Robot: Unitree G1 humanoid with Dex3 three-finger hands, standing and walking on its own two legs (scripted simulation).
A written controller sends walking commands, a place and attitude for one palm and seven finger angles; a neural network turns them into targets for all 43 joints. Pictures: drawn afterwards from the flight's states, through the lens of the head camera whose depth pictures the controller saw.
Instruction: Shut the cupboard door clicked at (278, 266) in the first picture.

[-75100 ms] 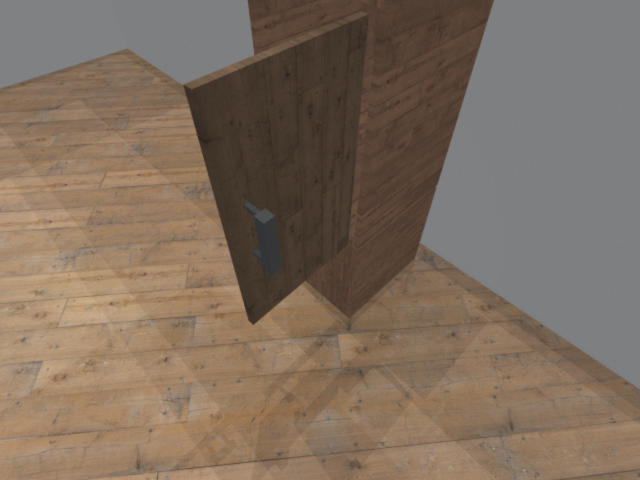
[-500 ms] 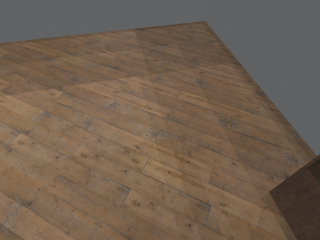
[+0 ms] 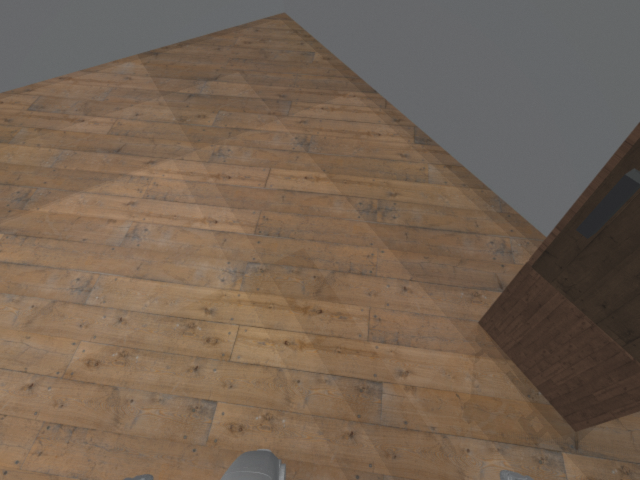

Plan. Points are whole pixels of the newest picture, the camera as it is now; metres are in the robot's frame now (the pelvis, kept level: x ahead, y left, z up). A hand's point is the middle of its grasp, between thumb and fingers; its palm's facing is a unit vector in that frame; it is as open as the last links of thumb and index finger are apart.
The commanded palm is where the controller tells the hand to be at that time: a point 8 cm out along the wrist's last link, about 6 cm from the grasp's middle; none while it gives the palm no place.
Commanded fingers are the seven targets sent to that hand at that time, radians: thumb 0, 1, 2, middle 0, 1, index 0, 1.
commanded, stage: turn to face it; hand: left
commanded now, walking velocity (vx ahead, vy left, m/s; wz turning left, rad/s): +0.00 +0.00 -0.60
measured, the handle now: (616, 200) +0.58 -0.46 -0.04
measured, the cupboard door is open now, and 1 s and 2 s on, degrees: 2 2 2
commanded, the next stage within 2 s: take the last steps up to it in 1.38 s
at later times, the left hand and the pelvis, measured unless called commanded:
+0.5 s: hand (217, 424) +0.20 +0.18 -0.16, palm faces -0.31 -0.91 -0.27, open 7.4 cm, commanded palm none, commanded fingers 0.00 0.90 0.90 -0.20 -0.30 -0.20 -0.30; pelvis +0.02 +0.01 -0.01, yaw -18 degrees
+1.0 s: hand (231, 390) +0.25 +0.17 -0.16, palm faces -0.53 -0.82 -0.21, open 7.4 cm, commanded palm none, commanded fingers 0.00 0.90 0.90 -0.20 -0.30 -0.20 -0.30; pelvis +0.05 +0.03 +0.01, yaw -36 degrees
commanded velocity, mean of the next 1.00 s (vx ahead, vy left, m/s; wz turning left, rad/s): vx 0.00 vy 0.00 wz -0.58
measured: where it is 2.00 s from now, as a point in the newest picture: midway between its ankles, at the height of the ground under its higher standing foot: outside the picture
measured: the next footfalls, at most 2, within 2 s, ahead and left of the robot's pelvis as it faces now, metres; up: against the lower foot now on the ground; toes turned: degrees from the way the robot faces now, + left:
left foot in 0.12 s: +0.08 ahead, +0.15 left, +0.00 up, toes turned -3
right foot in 0.46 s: +0.00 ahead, -0.11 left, +0.00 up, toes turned -21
